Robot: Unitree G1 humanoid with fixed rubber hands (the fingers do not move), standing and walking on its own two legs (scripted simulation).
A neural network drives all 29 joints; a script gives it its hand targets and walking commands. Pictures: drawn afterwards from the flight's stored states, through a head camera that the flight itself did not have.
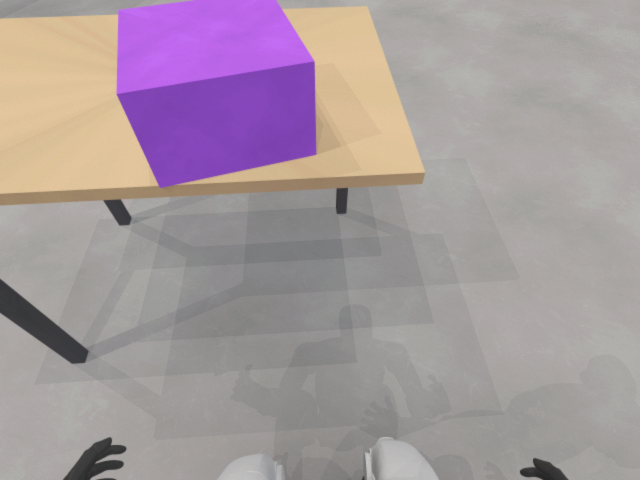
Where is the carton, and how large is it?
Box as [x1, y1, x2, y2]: [116, 0, 315, 187]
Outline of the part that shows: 118,10 116,93 160,187 315,154 314,61 275,0 192,0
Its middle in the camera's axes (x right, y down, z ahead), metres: -0.17 -0.26 +0.66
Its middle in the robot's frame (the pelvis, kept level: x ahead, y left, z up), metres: +0.69 +0.16 +0.12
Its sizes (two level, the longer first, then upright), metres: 0.273 0.263 0.165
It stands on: a table, 0.77 m high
